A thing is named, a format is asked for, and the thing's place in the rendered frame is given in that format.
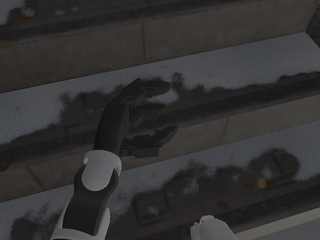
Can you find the left robot forearm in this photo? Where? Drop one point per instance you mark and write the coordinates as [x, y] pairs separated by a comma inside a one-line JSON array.
[[96, 187]]

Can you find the robot right shin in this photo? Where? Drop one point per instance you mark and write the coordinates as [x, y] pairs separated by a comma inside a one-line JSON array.
[[206, 217]]

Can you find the robot left hand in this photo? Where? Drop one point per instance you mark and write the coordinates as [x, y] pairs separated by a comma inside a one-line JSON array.
[[125, 112]]

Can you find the robot right thigh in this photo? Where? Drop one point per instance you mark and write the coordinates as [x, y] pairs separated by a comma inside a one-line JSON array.
[[211, 229]]

